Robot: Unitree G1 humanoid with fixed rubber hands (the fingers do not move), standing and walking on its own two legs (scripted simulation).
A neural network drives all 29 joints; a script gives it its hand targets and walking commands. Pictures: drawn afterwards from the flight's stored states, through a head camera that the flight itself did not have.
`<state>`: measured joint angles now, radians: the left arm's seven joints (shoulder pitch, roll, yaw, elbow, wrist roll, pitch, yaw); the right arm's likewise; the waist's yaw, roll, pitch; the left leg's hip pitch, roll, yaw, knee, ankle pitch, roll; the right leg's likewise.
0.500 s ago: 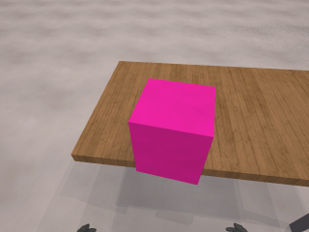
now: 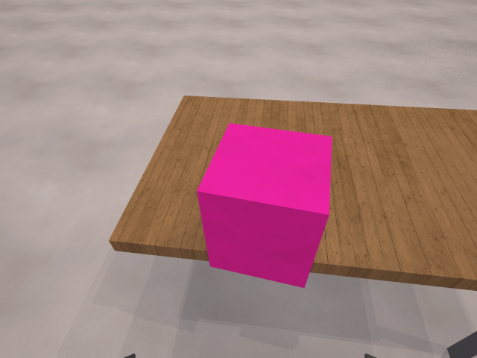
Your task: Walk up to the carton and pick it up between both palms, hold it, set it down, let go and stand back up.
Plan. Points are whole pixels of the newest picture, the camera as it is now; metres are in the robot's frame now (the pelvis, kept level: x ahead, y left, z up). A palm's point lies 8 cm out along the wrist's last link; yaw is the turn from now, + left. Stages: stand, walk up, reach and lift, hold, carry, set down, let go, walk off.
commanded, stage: stand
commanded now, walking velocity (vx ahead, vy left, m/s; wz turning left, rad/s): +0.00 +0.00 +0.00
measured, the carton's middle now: (266, 205) +0.44 -0.04 +0.01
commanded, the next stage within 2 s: walk up in 0.22 s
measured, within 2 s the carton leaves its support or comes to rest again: neither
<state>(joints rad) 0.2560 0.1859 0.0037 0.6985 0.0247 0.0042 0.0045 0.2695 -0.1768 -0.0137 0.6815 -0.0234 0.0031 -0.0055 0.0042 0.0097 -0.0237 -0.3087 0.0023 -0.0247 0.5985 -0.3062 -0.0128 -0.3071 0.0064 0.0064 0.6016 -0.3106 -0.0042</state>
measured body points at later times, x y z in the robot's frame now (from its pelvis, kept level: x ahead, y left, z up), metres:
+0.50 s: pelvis -0.01 +0.00 +0.00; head +0.01 -0.01 +0.45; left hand +0.10 +0.24 -0.12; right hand +0.10 -0.24 -0.12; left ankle +0.01 +0.13 -0.73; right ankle +0.00 -0.12 -0.73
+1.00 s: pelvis -0.04 -0.02 +0.01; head -0.05 -0.06 +0.46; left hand +0.09 +0.21 -0.10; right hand -0.05 -0.28 -0.15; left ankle -0.01 +0.12 -0.69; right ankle -0.08 -0.11 -0.73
